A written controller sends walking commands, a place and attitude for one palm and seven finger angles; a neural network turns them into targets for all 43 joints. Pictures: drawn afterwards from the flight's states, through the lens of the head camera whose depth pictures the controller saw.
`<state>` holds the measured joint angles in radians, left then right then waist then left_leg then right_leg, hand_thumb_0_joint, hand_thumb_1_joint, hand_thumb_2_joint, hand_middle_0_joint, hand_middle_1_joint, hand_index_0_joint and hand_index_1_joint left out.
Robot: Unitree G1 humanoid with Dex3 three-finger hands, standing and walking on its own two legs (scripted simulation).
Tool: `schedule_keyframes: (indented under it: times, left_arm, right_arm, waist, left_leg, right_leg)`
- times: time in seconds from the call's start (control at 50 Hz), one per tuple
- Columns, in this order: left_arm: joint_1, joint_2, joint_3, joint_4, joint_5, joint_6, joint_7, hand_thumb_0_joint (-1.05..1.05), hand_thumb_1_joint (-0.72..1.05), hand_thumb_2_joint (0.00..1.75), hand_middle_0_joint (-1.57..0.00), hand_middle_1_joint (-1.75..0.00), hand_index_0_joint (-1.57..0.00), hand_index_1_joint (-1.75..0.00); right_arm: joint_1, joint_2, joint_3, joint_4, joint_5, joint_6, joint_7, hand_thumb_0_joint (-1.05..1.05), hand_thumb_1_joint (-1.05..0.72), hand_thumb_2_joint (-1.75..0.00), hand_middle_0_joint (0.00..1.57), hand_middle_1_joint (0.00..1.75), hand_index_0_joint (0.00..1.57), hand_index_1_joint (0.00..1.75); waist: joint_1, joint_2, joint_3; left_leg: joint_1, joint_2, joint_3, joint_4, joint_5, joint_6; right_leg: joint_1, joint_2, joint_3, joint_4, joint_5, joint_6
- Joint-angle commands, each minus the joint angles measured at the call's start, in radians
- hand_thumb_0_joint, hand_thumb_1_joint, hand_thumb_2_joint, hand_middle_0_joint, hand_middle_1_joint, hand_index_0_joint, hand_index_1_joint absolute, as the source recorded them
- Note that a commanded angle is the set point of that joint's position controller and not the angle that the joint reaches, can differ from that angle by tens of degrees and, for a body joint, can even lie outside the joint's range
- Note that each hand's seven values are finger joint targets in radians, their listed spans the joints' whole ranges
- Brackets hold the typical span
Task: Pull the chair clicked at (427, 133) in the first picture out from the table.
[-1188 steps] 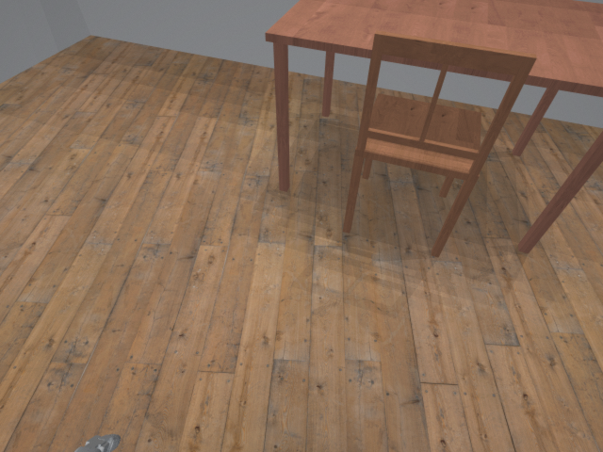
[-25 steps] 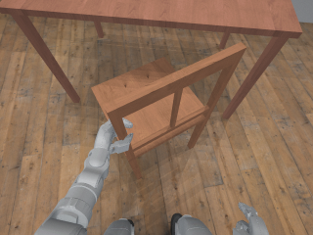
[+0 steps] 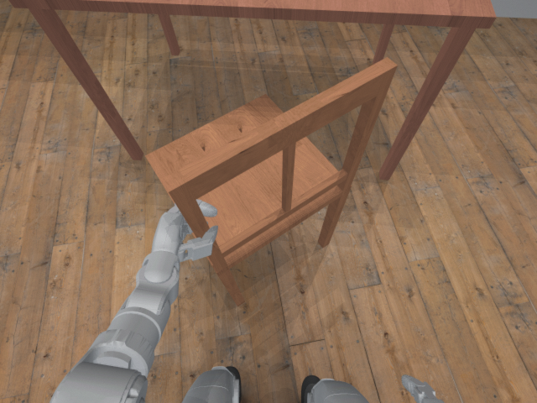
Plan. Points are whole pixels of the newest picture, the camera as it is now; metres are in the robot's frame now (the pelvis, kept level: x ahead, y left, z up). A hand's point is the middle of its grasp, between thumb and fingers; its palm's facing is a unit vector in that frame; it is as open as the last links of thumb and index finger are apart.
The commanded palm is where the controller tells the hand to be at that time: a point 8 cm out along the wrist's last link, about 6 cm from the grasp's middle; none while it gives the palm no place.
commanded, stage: step backward, pulling the chair out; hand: left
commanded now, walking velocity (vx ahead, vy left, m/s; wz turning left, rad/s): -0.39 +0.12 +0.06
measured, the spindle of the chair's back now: (287, 179) +0.50 -0.02 -0.10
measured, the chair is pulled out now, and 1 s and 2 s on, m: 0.35 0.55 0.55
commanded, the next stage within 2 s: stop walking, hand still on the chair in 0.28 s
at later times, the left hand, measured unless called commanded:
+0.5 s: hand (211, 330) +0.21 +0.10 -0.06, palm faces -0.13 -0.97 -0.18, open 6.1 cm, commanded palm +0.20 +0.15 -0.05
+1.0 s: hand (198, 373) +0.15 +0.11 -0.06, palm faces -0.14 -0.97 -0.18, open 6.1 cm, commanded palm +0.15 +0.16 -0.05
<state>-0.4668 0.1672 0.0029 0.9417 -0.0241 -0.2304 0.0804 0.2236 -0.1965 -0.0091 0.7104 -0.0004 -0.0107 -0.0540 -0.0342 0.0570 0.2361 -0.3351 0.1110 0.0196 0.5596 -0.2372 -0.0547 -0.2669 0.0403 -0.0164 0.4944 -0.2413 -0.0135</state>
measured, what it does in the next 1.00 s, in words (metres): walks backwards: left foot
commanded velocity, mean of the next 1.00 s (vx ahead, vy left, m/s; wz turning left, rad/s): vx -0.04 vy -0.01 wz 0.01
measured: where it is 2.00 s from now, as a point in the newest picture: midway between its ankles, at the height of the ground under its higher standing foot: outside the picture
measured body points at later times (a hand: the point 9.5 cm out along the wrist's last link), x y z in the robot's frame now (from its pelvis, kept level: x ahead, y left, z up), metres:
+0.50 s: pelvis -0.12 +0.01 +0.00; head -0.04 +0.00 +0.44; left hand +0.21 +0.15 -0.05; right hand -0.01 -0.24 -0.13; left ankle -0.17 +0.16 -0.73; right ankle -0.05 -0.10 -0.73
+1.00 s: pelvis -0.12 +0.03 +0.00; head -0.09 +0.01 +0.45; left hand +0.16 +0.16 -0.05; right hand -0.01 -0.23 -0.12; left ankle -0.17 +0.16 -0.73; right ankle -0.05 -0.10 -0.73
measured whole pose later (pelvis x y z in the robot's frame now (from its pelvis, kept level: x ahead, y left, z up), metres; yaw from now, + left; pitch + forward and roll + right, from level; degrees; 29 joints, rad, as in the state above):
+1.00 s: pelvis -0.12 +0.03 +0.00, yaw +1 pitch -1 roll +1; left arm -0.19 0.08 -0.15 0.80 0.01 -0.14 0.09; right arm 0.24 -0.25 -0.02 0.69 0.03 0.01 -0.11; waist -0.04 0.02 0.08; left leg -0.11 0.06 0.09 0.45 -0.31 -0.03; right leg -0.31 -0.03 -0.01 0.45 -0.13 0.01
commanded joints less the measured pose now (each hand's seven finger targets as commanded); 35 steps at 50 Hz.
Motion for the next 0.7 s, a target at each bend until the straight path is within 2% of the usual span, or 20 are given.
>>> schedule_keyframes:
  times: [0.0,0.02,0.04,0.06,0.12,0.24,0.28,0.32,0.36,0.38,0.4,0.42,0.44,0.48,0.5,0.52,0.56,0.6,0.64,0.68]
  left_arm:
    - [-0.245,0.19,0.066,-0.149,0.013,-0.066,0.009,0.0,0.9,0.9,-0.5,-1.45,-0.5,-1.45]
    - [-0.193,0.208,0.082,-0.103,0.007,-0.05,0.01,0.0,0.9,0.9,-0.5,-1.45,-0.5,-1.45]
    - [-0.192,0.188,0.071,-0.105,0.012,-0.037,0.011,0.0,0.9,0.9,-0.5,-1.45,-0.5,-1.45]
    - [-0.185,0.174,0.071,-0.108,0.017,-0.028,0.014,0.0,0.9,0.9,-0.5,-1.45,-0.5,-1.45]
    - [-0.176,0.185,0.093,-0.116,0.01,-0.007,0.031,0.0,0.9,0.9,-0.5,-1.45,-0.5,-1.45]
    - [-0.157,0.088,0.016,-0.136,-0.009,0.038,0.028,0.0,0.9,0.9,-0.5,-1.45,-0.5,-1.45]
    - [-0.164,0.057,-0.019,-0.151,-0.011,0.046,0.021,0.0,0.9,0.9,-0.5,-1.45,-0.5,-1.45]
    - [-0.196,0.045,-0.044,-0.169,-0.024,0.044,0.012,0.0,0.9,0.9,-0.5,-1.45,-0.5,-1.45]
    - [-0.247,-0.01,-0.087,-0.195,-0.026,0.029,-0.006,0.0,0.9,0.9,-0.5,-1.45,-0.5,-1.45]
    - [-0.394,0.007,-0.086,-0.408,-0.027,0.005,-0.012,0.0,0.9,0.9,-0.5,-1.45,-0.5,-1.45]
    - [-0.389,0.002,-0.085,-0.409,-0.02,0.006,-0.013,0.0,0.9,0.9,-0.5,-1.45,-0.5,-1.45]
    - [-0.359,0.014,-0.073,-0.439,-0.014,0.017,-0.01,0.0,0.9,0.9,-0.5,-1.45,-0.5,-1.45]
    - [-0.278,-0.01,-0.081,-0.387,-0.01,0.038,-0.011,0.0,0.9,0.9,-0.5,-1.45,-0.5,-1.45]
    - [-0.208,-0.02,-0.093,-0.35,0.002,0.064,-0.016,0.0,0.9,0.9,-0.5,-1.45,-0.5,-1.45]
    - [-0.192,-0.012,-0.095,-0.34,0.006,0.068,-0.016,0.0,0.9,0.9,-0.5,-1.45,-0.5,-1.45]
    - [-0.174,0.014,-0.078,-0.32,0.005,0.072,-0.013,0.0,0.9,0.9,-0.5,-1.45,-0.5,-1.45]
    - [-0.126,0.029,-0.063,-0.279,-0.004,0.069,0.002,0.0,0.9,0.9,-0.5,-1.45,-0.5,-1.45]
    - [-0.093,0.02,-0.064,-0.258,-0.001,0.063,0.008,0.0,0.9,0.9,-0.5,-1.45,-0.5,-1.45]
    - [-0.07,0.022,-0.062,-0.268,0.005,0.051,0.012,0.0,0.9,0.9,-0.5,-1.45,-0.5,-1.45]
    - [-0.044,0.015,-0.066,-0.263,0.007,0.044,0.013,0.0,0.9,0.9,-0.5,-1.45,-0.5,-1.45]
  right_arm:
    - [0.056,-0.152,-0.077,-0.102,0.035,-0.021,-0.027,0.0,-0.9,-0.9,0.2,0.3,0.2,0.3]
    - [0.014,-0.164,-0.073,-0.113,0.037,-0.024,-0.036,0.0,-0.9,-0.9,0.2,0.3,0.2,0.3]
    - [-0.012,-0.148,-0.058,-0.111,0.03,-0.024,-0.036,0.0,-0.9,-0.9,0.2,0.3,0.2,0.3]
    - [-0.019,-0.134,-0.043,-0.1,0.026,-0.024,-0.035,0.0,-0.9,-0.9,0.2,0.3,0.2,0.3]
    - [-0.022,-0.144,-0.034,-0.094,0.029,-0.017,-0.042,0.0,-0.9,-0.9,0.2,0.3,0.2,0.3]
    - [0.037,-0.155,-0.033,-0.121,0.035,0.011,-0.064,0.0,-0.9,-0.9,0.2,0.3,0.2,0.3]
    - [0.055,-0.159,-0.032,-0.129,0.033,0.023,-0.072,0.0,-0.9,-0.9,0.2,0.3,0.2,0.3]
    - [0.077,-0.171,-0.044,-0.129,0.037,0.033,-0.084,0.0,-0.9,-0.9,0.2,0.3,0.2,0.3]
    - [0.07,-0.199,-0.056,-0.148,0.038,0.039,-0.074,0.0,-0.9,-0.9,0.2,0.3,0.2,0.3]
    - [0.031,-0.166,-0.043,-0.185,0.031,0.029,-0.069,0.0,-0.9,-0.9,0.2,0.3,0.2,0.3]
    - [-0.009,-0.144,-0.03,-0.189,0.02,0.015,-0.07,0.0,-0.9,-0.9,0.2,0.3,0.2,0.3]
    - [0.007,-0.141,-0.031,-0.186,0.022,0.009,-0.062,0.0,-0.9,-0.9,0.2,0.3,0.2,0.3]
    - [0.033,-0.151,-0.041,-0.173,0.027,0.005,-0.05,0.0,-0.9,-0.9,0.2,0.3,0.2,0.3]
    - [0.051,-0.17,-0.049,-0.171,0.033,-0.002,-0.028,0.0,-0.9,-0.9,0.2,0.3,0.2,0.3]
    - [0.041,-0.165,-0.049,-0.174,0.034,-0.006,-0.027,0.0,-0.9,-0.9,0.2,0.3,0.2,0.3]
    - [0.039,-0.162,-0.048,-0.171,0.039,-0.007,-0.029,0.0,-0.9,-0.9,0.2,0.3,0.2,0.3]
    - [0.04,-0.137,-0.035,-0.151,0.034,0.001,-0.034,0.0,-0.9,-0.9,0.2,0.3,0.2,0.3]
    - [0.034,-0.126,-0.022,-0.132,0.02,-0.002,-0.039,0.0,-0.9,-0.9,0.2,0.3,0.2,0.3]
    - [0.028,-0.126,-0.02,-0.126,0.019,-0.011,-0.045,0.0,-0.9,-0.9,0.2,0.3,0.2,0.3]
    - [0.02,-0.122,-0.02,-0.129,0.019,-0.015,-0.046,0.0,-0.9,-0.9,0.2,0.3,0.2,0.3]
  waist:
    - [-0.026,-0.268,-0.574]
    - [0.011,-0.23,-0.566]
    - [0.021,-0.161,-0.55]
    - [0.018,-0.126,-0.555]
    - [0.014,-0.141,-0.557]
    - [0.014,-0.222,-0.572]
    - [0.005,-0.206,-0.583]
    - [-0.016,-0.178,-0.562]
    - [-0.001,0.019,-0.51]
    - [-0.006,0.161,-0.494]
    - [0.0,0.251,-0.44]
    - [0.008,0.224,-0.429]
    - [0.012,0.137,-0.402]
    - [0.004,-0.01,-0.403]
    - [-0.005,-0.072,-0.423]
    - [0.0,-0.118,-0.422]
    - [0.002,-0.243,-0.413]
    - [0.0,-0.229,-0.376]
    - [0.006,-0.149,-0.363]
    - [0.016,-0.157,-0.344]
  left_leg:
    - [0.038,-0.017,0.023,0.188,-0.029,0.005]
    - [-0.049,-0.059,-0.045,0.311,-0.25,0.007]
    - [-0.092,-0.061,-0.101,0.385,-0.296,0.009]
    - [-0.113,-0.063,-0.126,0.409,-0.296,0.002]
    - [-0.115,-0.076,-0.119,0.403,-0.277,-0.009]
    - [-0.004,-0.076,-0.043,0.116,-0.23,0.003]
    - [0.076,-0.063,0.001,-0.06,-0.14,0.01]
    - [0.248,-0.006,0.047,-0.245,0.076,0.033]
    - [0.281,0.143,-0.032,-0.243,0.295,0.097]
    - [0.229,0.179,-0.056,-0.228,0.324,0.132]
    - [0.163,0.203,-0.088,-0.228,0.334,0.159]
    - [0.17,0.206,-0.092,-0.206,0.327,0.174]
    - [0.215,0.189,-0.082,-0.146,0.363,0.165]
    - [0.227,0.121,-0.043,-0.061,0.313,0.111]
    - [0.175,0.076,-0.01,-0.066,0.176,0.088]
    - [0.136,0.022,0.028,-0.085,-0.028,0.066]
    - [0.147,-0.045,0.053,-0.071,-0.192,0.062]
    - [0.177,-0.051,0.048,-0.105,-0.169,0.076]
    - [0.184,-0.029,0.016,-0.175,-0.142,0.087]
    - [0.155,-0.018,0.015,-0.185,-0.127,0.09]
  right_leg:
    - [0.346,-0.274,0.181,-0.073,0.89,-0.041]
    - [0.32,-0.362,0.219,-0.064,0.965,-0.078]
    - [0.294,-0.405,0.231,-0.056,0.905,-0.11]
    - [0.304,-0.409,0.219,-0.047,0.871,-0.135]
    - [0.324,-0.398,0.193,-0.05,0.849,-0.137]
    - [0.311,-0.361,0.172,-0.083,0.652,-0.118]
    - [0.278,-0.328,0.159,-0.09,0.515,-0.09]
    - [0.167,-0.23,0.09,-0.04,0.362,-0.021]
    - [0.036,-0.105,0.009,0.064,0.175,0.043]
    - [0.038,-0.09,-0.03,0.165,0.093,0.043]
    - [0.025,-0.089,-0.036,0.223,-0.073,0.036]
    - [0.025,-0.077,-0.032,0.224,-0.128,0.028]
    - [0.035,-0.068,-0.03,0.145,-0.088,0.021]
    - [0.142,-0.076,-0.022,-0.055,0.1,0.013]
    - [0.204,-0.098,0.011,-0.071,0.137,0.006]
    - [0.203,-0.128,0.057,-0.095,0.035,-0.005]
    - [0.111,-0.192,0.155,-0.191,-0.233,-0.031]
    - [0.052,-0.185,0.137,-0.22,-0.317,-0.02]
    - [0.049,-0.145,0.098,-0.173,-0.267,-0.005]
    - [0.069,-0.142,0.098,-0.16,-0.215,0.003]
